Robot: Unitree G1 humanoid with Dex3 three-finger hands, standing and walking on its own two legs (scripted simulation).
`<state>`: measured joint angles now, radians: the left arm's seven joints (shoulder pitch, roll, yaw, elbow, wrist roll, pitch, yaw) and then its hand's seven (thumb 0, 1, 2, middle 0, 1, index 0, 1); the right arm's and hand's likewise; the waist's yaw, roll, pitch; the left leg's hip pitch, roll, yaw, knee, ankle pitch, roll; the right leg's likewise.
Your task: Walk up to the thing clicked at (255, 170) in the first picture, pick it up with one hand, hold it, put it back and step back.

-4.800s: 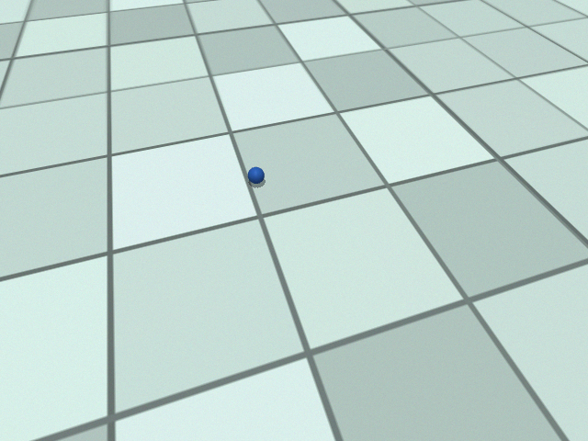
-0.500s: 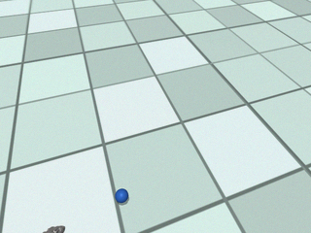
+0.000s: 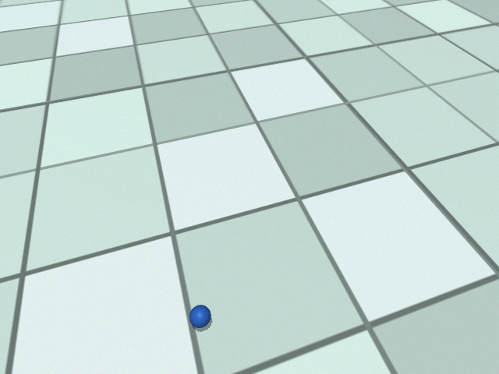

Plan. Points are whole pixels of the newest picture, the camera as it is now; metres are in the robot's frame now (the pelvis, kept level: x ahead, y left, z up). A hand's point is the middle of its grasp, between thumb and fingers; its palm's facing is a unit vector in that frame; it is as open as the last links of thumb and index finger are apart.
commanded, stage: walk up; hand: left
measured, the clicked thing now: (200, 316) +0.41 +0.20 -0.74
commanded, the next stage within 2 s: stand in 0.24 s
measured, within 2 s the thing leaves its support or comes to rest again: neither
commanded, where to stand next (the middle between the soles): +0.06 +0.01 m, yaw +1 degrees
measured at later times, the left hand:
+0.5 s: hand out of the picture +0.10 +0.25 -0.16, palm faces -0.01 -0.94 -0.33, open 7.4 cm
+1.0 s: hand out of the picture +0.10 +0.24 -0.15, palm faces +0.00 -0.94 -0.34, open 7.4 cm
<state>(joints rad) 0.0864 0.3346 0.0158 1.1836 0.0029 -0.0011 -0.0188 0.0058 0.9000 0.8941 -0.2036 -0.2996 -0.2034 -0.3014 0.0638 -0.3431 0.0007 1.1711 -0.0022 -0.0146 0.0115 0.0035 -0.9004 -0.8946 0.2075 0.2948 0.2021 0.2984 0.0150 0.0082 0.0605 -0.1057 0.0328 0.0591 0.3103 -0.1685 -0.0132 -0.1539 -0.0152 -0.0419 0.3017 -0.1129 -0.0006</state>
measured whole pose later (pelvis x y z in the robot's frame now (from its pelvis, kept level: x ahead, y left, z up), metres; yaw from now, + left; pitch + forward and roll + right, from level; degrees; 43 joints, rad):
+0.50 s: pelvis +0.01 +0.00 +0.00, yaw +0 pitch -2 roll +0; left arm 0.07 0.35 0.00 1.15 0.00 -0.01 -0.01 0.01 0.90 0.89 -0.20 -0.30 -0.20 -0.30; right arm 0.10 -0.34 0.00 1.16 -0.01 -0.02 0.01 0.00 -0.90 -0.89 0.21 0.29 0.20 0.30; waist 0.00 0.00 0.04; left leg -0.09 0.03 0.05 0.29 -0.18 -0.02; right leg -0.15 -0.02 -0.05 0.31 -0.14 0.00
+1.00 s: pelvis +0.02 -0.01 +0.00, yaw +1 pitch -2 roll +0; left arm 0.09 0.35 0.00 1.15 0.00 -0.01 -0.01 0.01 0.90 0.89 -0.20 -0.30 -0.20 -0.30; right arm 0.10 -0.34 0.00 1.14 -0.01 -0.01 0.01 0.00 -0.90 -0.89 0.21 0.29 0.20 0.30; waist 0.00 0.01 0.04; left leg -0.07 0.04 0.04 0.29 -0.19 -0.03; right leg -0.13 -0.01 -0.06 0.31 -0.15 -0.01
